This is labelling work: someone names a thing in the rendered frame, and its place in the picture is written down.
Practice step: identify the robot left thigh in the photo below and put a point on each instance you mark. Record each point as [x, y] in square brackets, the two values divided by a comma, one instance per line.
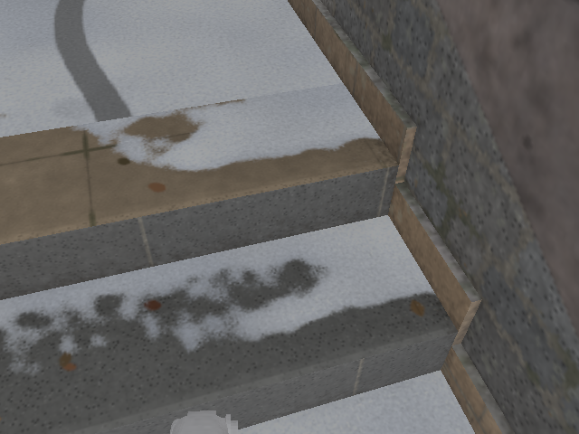
[205, 422]

